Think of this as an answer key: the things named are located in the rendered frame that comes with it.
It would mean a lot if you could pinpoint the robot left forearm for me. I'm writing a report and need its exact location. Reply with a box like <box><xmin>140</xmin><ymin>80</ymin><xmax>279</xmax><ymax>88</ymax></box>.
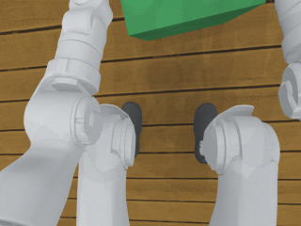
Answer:
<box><xmin>24</xmin><ymin>0</ymin><xmax>114</xmax><ymax>131</ymax></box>

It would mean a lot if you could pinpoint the right robot upper arm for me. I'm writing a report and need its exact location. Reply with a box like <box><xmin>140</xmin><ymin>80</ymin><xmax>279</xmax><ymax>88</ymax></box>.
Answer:
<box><xmin>278</xmin><ymin>58</ymin><xmax>301</xmax><ymax>121</ymax></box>

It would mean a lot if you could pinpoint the robot shin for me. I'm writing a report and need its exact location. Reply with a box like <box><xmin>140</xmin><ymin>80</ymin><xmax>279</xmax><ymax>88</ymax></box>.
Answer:
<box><xmin>85</xmin><ymin>104</ymin><xmax>133</xmax><ymax>151</ymax></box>
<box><xmin>199</xmin><ymin>105</ymin><xmax>280</xmax><ymax>166</ymax></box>

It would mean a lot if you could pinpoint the robot left shin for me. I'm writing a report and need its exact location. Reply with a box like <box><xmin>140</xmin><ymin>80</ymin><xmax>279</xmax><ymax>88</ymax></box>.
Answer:
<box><xmin>85</xmin><ymin>104</ymin><xmax>133</xmax><ymax>151</ymax></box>

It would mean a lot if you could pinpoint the left robot upper arm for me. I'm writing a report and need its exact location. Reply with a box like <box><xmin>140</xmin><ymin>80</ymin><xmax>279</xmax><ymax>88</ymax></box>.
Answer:
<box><xmin>0</xmin><ymin>90</ymin><xmax>103</xmax><ymax>226</ymax></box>

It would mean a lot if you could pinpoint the robot right forearm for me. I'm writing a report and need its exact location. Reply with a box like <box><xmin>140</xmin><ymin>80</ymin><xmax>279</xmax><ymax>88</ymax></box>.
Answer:
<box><xmin>274</xmin><ymin>0</ymin><xmax>301</xmax><ymax>65</ymax></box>

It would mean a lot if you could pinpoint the carton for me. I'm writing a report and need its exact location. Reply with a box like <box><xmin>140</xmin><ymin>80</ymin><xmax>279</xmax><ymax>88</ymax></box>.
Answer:
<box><xmin>120</xmin><ymin>0</ymin><xmax>266</xmax><ymax>41</ymax></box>

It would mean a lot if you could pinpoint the robot right shin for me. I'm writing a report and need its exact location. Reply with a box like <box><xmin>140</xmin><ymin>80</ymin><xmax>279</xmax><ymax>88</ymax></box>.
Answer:
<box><xmin>199</xmin><ymin>105</ymin><xmax>280</xmax><ymax>166</ymax></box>

